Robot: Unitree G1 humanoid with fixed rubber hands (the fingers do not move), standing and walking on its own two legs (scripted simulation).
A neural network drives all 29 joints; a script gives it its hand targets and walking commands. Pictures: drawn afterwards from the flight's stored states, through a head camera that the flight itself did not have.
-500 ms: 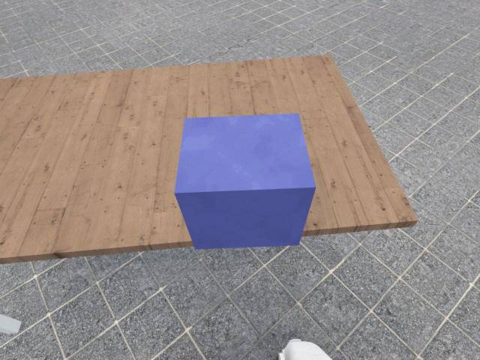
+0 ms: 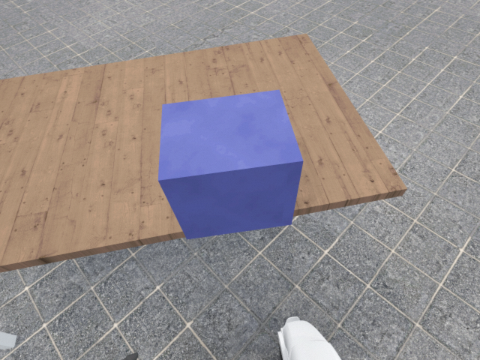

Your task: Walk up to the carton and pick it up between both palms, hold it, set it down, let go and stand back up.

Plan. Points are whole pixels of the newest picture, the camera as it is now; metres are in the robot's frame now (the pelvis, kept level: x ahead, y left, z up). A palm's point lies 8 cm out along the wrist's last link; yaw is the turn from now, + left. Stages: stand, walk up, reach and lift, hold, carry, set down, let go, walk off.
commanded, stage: walk up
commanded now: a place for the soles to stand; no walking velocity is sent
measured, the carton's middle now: (230, 168) +0.41 +0.03 +0.07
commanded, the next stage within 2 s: none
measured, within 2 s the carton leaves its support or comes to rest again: neither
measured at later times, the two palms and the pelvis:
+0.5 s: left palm out of the picture +0.06 +0.24 -0.11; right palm out of the picture +0.04 -0.26 -0.14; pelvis +0.00 -0.01 +0.00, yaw -1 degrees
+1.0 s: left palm out of the picture +0.07 +0.24 -0.12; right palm out of the picture +0.00 -0.23 -0.11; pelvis +0.00 +0.02 +0.01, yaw -5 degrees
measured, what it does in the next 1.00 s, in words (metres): stands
